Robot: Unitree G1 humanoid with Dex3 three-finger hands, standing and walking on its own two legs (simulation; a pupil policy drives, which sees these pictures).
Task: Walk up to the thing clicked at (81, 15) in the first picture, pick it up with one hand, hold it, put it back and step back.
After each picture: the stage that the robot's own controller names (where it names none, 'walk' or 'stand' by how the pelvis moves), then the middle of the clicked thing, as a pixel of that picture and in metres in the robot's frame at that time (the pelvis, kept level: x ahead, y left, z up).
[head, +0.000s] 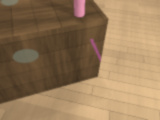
stand; out of the picture +1.00 +0.02 +0.03
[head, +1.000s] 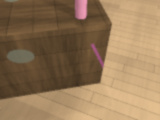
rise first; out of the picture +0.91 +0.04 +0.05
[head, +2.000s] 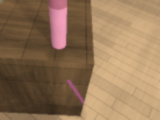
rise first; (58, 23) +0.61 +0.14 +0.06
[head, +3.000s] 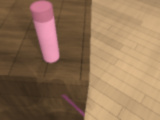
stand; (47, 35) +0.51 +0.16 +0.07
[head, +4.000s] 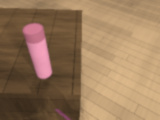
stand; (39, 54) +0.49 +0.19 +0.03
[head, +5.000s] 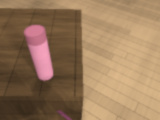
stand; (40, 55) +0.48 +0.18 +0.02
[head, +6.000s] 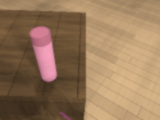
stand; (45, 57) +0.48 +0.16 +0.02
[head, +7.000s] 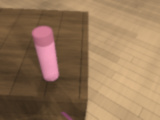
stand; (47, 56) +0.48 +0.15 +0.02
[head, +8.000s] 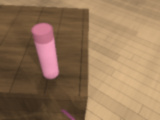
rise first; (47, 54) +0.48 +0.15 +0.02
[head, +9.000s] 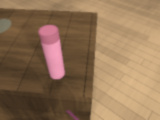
rise first; (53, 54) +0.49 +0.16 +0.03
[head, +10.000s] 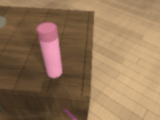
go down; (51, 53) +0.49 +0.14 +0.03
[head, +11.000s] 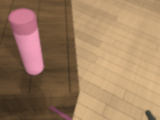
go down; (29, 46) +0.47 +0.15 +0.06
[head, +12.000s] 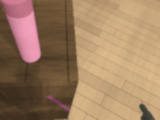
close in; (25, 31) +0.49 +0.15 +0.08
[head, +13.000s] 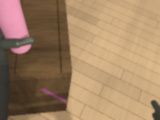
close; (10, 18) +0.50 +0.16 +0.11
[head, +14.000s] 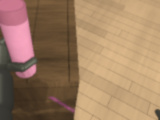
lift; (19, 43) +0.44 +0.17 +0.09
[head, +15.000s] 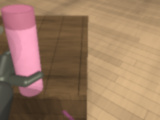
lift; (25, 55) +0.33 +0.16 +0.20
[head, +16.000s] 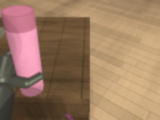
hold; (26, 56) +0.33 +0.16 +0.20
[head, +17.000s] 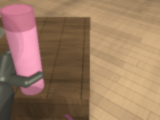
hold; (26, 55) +0.33 +0.16 +0.20
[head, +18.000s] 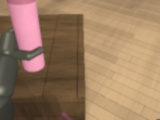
crouch; (27, 31) +0.42 +0.15 +0.22
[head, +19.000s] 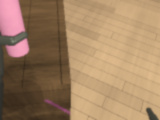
lower; (9, 17) +0.51 +0.17 +0.15
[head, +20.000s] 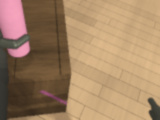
lower; (11, 19) +0.51 +0.15 +0.11
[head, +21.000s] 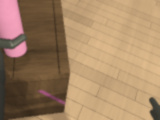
lower; (7, 19) +0.51 +0.16 +0.11
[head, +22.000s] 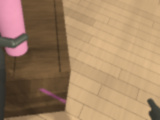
lower; (10, 17) +0.51 +0.15 +0.11
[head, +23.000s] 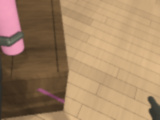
lower; (4, 16) +0.52 +0.16 +0.11
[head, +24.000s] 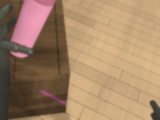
withdraw; (30, 22) +0.50 +0.10 +0.10
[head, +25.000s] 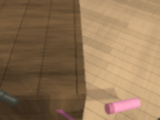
sink last; (122, 105) +0.48 -0.32 -0.52
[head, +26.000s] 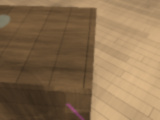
stand; out of the picture +0.40 -0.30 -0.71
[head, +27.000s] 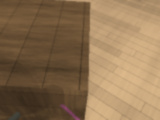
stand; out of the picture +0.29 -0.32 -0.71
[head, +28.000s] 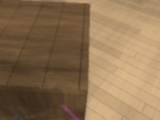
stand; out of the picture +0.20 -0.34 -0.70
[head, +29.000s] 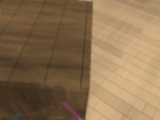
stand; out of the picture +0.12 -0.36 -0.70
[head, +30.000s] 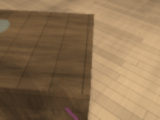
walk; out of the picture +0.04 -0.38 -0.75
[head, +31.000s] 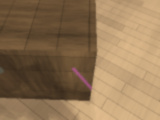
walk; out of the picture +0.12 -0.45 -0.73
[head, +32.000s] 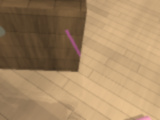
walk; out of the picture +0.35 -0.46 -0.73
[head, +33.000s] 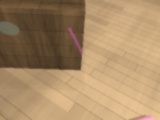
stand; out of the picture +0.48 -0.46 -0.73
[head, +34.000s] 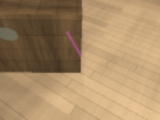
stand; out of the picture +0.40 -0.47 -0.75
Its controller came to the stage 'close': yes
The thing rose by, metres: 0.20
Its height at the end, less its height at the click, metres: -0.77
